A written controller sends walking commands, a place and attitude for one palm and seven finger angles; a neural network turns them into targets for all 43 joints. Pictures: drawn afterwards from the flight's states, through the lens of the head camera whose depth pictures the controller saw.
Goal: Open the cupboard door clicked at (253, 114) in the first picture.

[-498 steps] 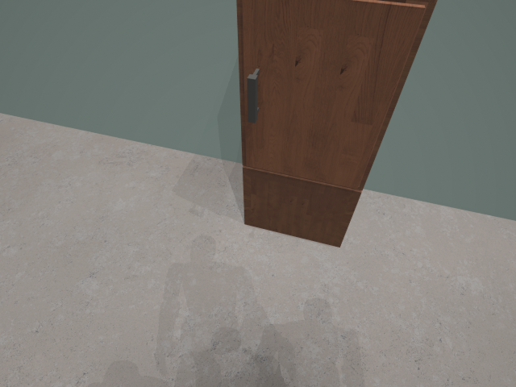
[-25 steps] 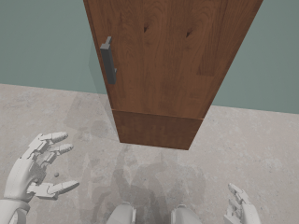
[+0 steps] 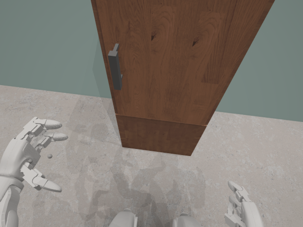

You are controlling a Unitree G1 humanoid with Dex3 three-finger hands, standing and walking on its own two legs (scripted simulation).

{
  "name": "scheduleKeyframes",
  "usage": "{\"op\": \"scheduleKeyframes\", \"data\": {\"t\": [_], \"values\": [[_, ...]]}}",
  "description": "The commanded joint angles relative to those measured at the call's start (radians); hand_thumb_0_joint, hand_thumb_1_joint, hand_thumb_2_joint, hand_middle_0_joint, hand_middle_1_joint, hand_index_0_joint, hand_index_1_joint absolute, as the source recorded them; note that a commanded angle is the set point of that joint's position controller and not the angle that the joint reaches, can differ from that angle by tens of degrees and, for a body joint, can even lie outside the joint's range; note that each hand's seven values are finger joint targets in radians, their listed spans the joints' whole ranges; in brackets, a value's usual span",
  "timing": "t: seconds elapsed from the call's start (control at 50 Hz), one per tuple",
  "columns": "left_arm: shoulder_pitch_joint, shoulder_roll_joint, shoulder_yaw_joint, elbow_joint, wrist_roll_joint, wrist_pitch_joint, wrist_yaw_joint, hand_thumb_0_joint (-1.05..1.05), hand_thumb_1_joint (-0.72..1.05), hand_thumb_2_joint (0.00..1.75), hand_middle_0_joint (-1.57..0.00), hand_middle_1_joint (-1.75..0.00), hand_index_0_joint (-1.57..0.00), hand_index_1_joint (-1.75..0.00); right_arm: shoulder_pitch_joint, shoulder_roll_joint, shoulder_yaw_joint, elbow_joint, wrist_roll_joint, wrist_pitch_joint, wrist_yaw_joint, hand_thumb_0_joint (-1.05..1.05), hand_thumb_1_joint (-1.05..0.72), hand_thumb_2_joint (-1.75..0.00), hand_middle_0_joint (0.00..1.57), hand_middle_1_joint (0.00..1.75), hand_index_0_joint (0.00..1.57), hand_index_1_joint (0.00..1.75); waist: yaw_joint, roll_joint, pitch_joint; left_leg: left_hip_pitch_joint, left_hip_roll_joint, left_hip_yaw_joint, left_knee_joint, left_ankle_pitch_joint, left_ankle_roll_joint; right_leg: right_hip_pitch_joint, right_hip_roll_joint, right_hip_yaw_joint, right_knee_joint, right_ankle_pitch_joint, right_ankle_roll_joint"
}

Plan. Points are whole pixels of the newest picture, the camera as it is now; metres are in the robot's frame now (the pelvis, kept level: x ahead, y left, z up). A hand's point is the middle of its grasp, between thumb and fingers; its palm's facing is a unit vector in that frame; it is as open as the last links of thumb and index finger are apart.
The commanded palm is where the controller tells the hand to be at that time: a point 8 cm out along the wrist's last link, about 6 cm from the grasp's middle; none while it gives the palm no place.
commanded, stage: raise the hand with hooked fingers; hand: left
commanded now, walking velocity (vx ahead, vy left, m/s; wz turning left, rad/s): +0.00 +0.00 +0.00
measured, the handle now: (117, 67) +0.58 +0.16 +0.05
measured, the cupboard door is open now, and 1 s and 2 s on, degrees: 0 0 0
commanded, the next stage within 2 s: move the hooked fingers beside the handle in 0.68 s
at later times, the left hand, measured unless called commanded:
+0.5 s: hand (52, 142) +0.29 +0.26 +0.07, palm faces -0.06 -1.00 -0.04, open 14.0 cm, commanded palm +0.27 +0.31 +0.07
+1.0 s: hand (57, 135) +0.31 +0.26 +0.07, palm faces -0.07 -1.00 -0.03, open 14.0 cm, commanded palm +0.30 +0.30 +0.07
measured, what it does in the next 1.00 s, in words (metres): stands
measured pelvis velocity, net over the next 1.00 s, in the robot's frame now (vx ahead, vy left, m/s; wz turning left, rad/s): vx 0.00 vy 0.00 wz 0.00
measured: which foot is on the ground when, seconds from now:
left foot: down 0.00-1.00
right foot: down 0.00-1.00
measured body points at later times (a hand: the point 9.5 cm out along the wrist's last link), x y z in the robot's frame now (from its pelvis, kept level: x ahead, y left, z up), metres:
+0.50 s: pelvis +0.00 +0.00 +0.01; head +0.07 +0.01 +0.45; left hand +0.29 +0.32 +0.07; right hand +0.15 -0.26 -0.07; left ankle +0.01 +0.11 -0.66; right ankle +0.03 -0.13 -0.66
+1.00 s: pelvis +0.00 +0.00 +0.00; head +0.06 +0.01 +0.45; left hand +0.31 +0.31 +0.07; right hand +0.15 -0.26 -0.08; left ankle +0.01 +0.11 -0.66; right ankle +0.03 -0.13 -0.66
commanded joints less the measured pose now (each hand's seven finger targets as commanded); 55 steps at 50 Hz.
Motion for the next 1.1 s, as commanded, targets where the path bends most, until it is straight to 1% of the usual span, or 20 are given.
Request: {"op": "scheduleKeyframes", "data": {"t": [0.0,0.04,0.08,0.12,0.14,0.16,0.18,0.26,0.3,0.42,0.44,0.56,0.68,0.76,0.8,0.82,0.88,0.98,1.02,1.08], "values": [[-0.193,0.245,0.122,-0.143,-0.027,-0.051,-0.022,0.0,-0.5,0.3,-0.3,-1.2,-0.3,-1.2,-0.004,-0.162,-0.08,-0.124,0.005,-0.043,-0.016,0.0,-0.9,-0.9,0.2,0.3,0.2,0.3,-0.008,0.079,-0.246,0.165,-0.013,0.004,-0.194,0.284,0.007,0.148,0.034,0.0,-0.141,0.175,-0.033],[-0.232,0.266,0.132,-0.134,-0.026,-0.049,-0.033,0.0,-0.5,0.3,-0.3,-1.2,-0.3,-1.2,0.0,-0.164,-0.079,-0.123,0.004,-0.039,-0.016,0.0,-0.9,-0.9,0.2,0.3,0.2,0.3,-0.005,0.092,-0.262,0.184,-0.012,0.005,-0.195,0.314,0.005,0.153,0.037,0.0,-0.135,0.198,-0.037],[-0.25,0.271,0.14,-0.102,-0.032,-0.046,-0.038,0.0,-0.5,0.3,-0.3,-1.2,-0.3,-1.2,0.004,-0.165,-0.08,-0.122,0.005,-0.036,-0.019,0.0,-0.9,-0.9,0.2,0.3,0.2,0.3,-0.008,0.061,-0.253,0.175,-0.011,0.004,-0.203,0.29,0.007,0.152,0.037,0.001,-0.147,0.179,-0.033],[-0.29,0.297,0.154,-0.09,-0.033,-0.046,-0.043,0.0,-0.5,0.3,-0.3,-1.2,-0.3,-1.2,0.006,-0.169,-0.078,-0.121,0.003,-0.034,-0.021,0.0,-0.9,-0.9,0.2,0.3,0.2,0.3,-0.004,0.087,-0.25,0.176,-0.012,0.005,-0.201,0.307,0.006,0.158,0.039,0.001,-0.14,0.19,-0.04],[-0.296,0.301,0.16,-0.063,-0.032,-0.04,-0.047,0.0,-0.5,0.3,-0.3,-1.2,-0.3,-1.2,0.01,-0.168,-0.077,-0.118,0.004,-0.029,-0.021,0.0,-0.9,-0.9,0.2,0.3,0.2,0.3,-0.006,0.075,-0.255,0.179,-0.011,0.008,-0.207,0.299,0.006,0.159,0.038,0.002,-0.148,0.186,-0.036],[-0.302,0.295,0.154,-0.044,-0.031,-0.038,-0.052,0.0,-0.5,0.3,-0.3,-1.2,-0.3,-1.2,0.014,-0.169,-0.08,-0.116,0.007,-0.026,-0.023,0.0,-0.9,-0.9,0.2,0.3,0.2,0.3,-0.013,0.059,-0.243,0.177,-0.01,0.009,-0.208,0.294,0.008,0.156,0.038,0.003,-0.155,0.186,-0.033],[-0.287,0.287,0.154,-0.031,-0.035,-0.036,-0.055,0.0,-0.5,0.3,-0.3,-1.2,-0.3,-1.2,0.016,-0.169,-0.08,-0.121,0.006,-0.025,-0.021,0.0,-0.9,-0.9,0.2,0.3,0.2,0.3,-0.005,0.042,-0.251,0.167,-0.013,0.01,-0.212,0.289,0.009,0.171,0.035,0.005,-0.157,0.185,-0.031],[-0.257,0.284,0.151,-0.044,-0.039,-0.035,-0.067,0.0,-0.5,0.3,-0.3,-1.2,-0.3,-1.2,0.018,-0.167,-0.085,-0.135,0.005,-0.021,-0.012,0.0,-0.9,-0.9,0.2,0.3,0.2,0.3,0.003,0.061,-0.288,0.179,-0.015,0.021,-0.204,0.334,0.011,0.195,0.034,0.014,-0.154,0.238,-0.031],[-0.254,0.274,0.146,-0.037,-0.041,-0.037,-0.061,0.0,-0.5,0.3,-0.3,-1.2,-0.3,-1.2,0.02,-0.168,-0.086,-0.134,0.007,-0.017,-0.01,0.0,-0.9,-0.9,0.2,0.3,0.2,0.3,-0.005,0.034,-0.254,0.158,-0.014,0.021,-0.206,0.308,0.012,0.181,0.036,0.012,-0.161,0.216,-0.028],[-0.287,0.312,0.174,-0.09,-0.036,-0.072,-0.041,0.0,-0.5,0.3,-0.3,-1.2,-0.3,-1.2,0.021,-0.165,-0.087,-0.135,0.001,-0.013,-0.008,0.0,-0.9,-0.9,0.2,0.3,0.2,0.3,0.004,0.103,-0.28,0.187,-0.012,0.019,-0.203,0.352,0.008,0.186,0.039,0.013,-0.141,0.245,-0.038],[-0.282,0.314,0.177,-0.089,-0.034,-0.072,-0.039,0.0,-0.5,0.3,-0.3,-1.2,-0.3,-1.2,0.023,-0.162,-0.086,-0.134,0.002,-0.01,-0.007,0.0,-0.9,-0.9,0.2,0.3,0.2,0.3,0.004,0.102,-0.295,0.193,-0.011,0.02,-0.209,0.343,0.007,0.187,0.038,0.013,-0.143,0.235,-0.035],[-0.282,0.286,0.156,-0.048,-0.039,-0.06,-0.048,0.0,-0.5,0.3,-0.3,-1.2,-0.3,-1.2,0.02,-0.165,-0.083,-0.13,0.006,-0.004,-0.011,0.0,-0.9,-0.9,0.2,0.3,0.2,0.3,-0.012,0.063,-0.26,0.159,-0.013,0.021,-0.206,0.294,0.011,0.182,0.037,0.018,-0.158,0.21,-0.029],[-0.293,0.278,0.141,-0.031,-0.034,-0.052,-0.056,0.0,-0.5,0.3,-0.3,-1.2,-0.3,-1.2,0.012,-0.164,-0.079,-0.138,0.008,-0.003,-0.016,0.0,-0.9,-0.9,0.2,0.3,0.2,0.3,-0.013,0.063,-0.236,0.146,-0.014,0.019,-0.212,0.247,0.012,0.166,0.036,0.019,-0.166,0.16,-0.03],[-0.297,0.292,0.155,-0.039,-0.035,-0.06,-0.057,0.0,-0.5,0.3,-0.3,-1.2,-0.3,-1.2,0.012,-0.163,-0.079,-0.139,0.006,-0.004,-0.017,0.0,-0.9,-0.9,0.2,0.3,0.2,0.3,-0.009,0.054,-0.265,0.155,-0.014,0.019,-0.206,0.263,0.013,0.182,0.036,0.021,-0.161,0.178,-0.03],[-0.392,0.269,0.119,-0.045,-0.033,-0.068,-0.053,0.0,-0.5,0.3,-0.3,-1.2,-0.3,-1.2,0.009,-0.161,-0.076,-0.123,0.006,-0.007,-0.023,0.0,-0.9,-0.9,0.2,0.3,0.2,0.3,-0.031,0.079,-0.241,0.156,-0.013,0.017,-0.2,0.233,0.014,0.145,0.034,0.023,-0.163,0.151,-0.027],[-0.428,0.292,0.131,-0.037,-0.03,-0.07,-0.051,0.0,-0.5,0.3,-0.3,-1.2,-0.3,-1.2,0.014,-0.165,-0.076,-0.116,0.003,-0.008,-0.027,0.0,-0.9,-0.9,0.2,0.3,0.2,0.3,-0.032,0.08,-0.24,0.153,-0.01,0.014,-0.192,0.242,0.013,0.141,0.038,0.024,-0.154,0.154,-0.034],[-0.495,0.282,0.105,0.025,-0.008,-0.062,-0.048,0.0,-0.5,0.3,-0.3,-1.2,-0.3,-1.2,0.021,-0.167,-0.075,-0.099,0.006,-0.006,-0.034,0.0,-0.9,-0.9,0.2,0.3,0.2,0.3,-0.043,0.076,-0.24,0.145,-0.009,0.013,-0.193,0.203,0.013,0.116,0.031,0.028,-0.159,0.118,-0.029],[-0.583,0.293,0.087,0.072,0.02,-0.048,-0.033,0.0,-0.5,0.3,-0.3,-1.2,-0.3,-1.2,0.027,-0.168,-0.071,-0.095,0.006,0.006,-0.034,0.0,-0.9,-0.9,0.2,0.3,0.2,0.3,-0.038,0.088,-0.274,0.166,-0.008,0.009,-0.2,0.228,0.01,0.117,0.029,0.022,-0.147,0.141,-0.033],[-0.596,0.324,0.116,0.089,0.021,-0.049,-0.022,0.0,-0.5,0.3,-0.3,-1.2,-0.3,-1.2,0.034,-0.171,-0.073,-0.091,0.003,0.014,-0.033,0.0,-0.9,-0.9,0.2,0.3,0.2,0.3,-0.026,0.076,-0.302,0.165,-0.007,0.007,-0.194,0.256,0.01,0.14,0.032,0.025,-0.139,0.164,-0.037],[-0.588,0.301,0.103,0.125,0.03,-0.045,-0.008,0.0,-0.5,0.3,-0.3,-1.2,-0.3,-1.2,0.037,-0.165,-0.073,-0.095,0.005,0.03,-0.023,0.0,-0.9,-0.9,0.2,0.3,0.2,0.3,-0.024,0.076,-0.307,0.162,-0.007,0.018,-0.201,0.27,0.009,0.149,0.029,0.024,-0.142,0.19,-0.031]]}}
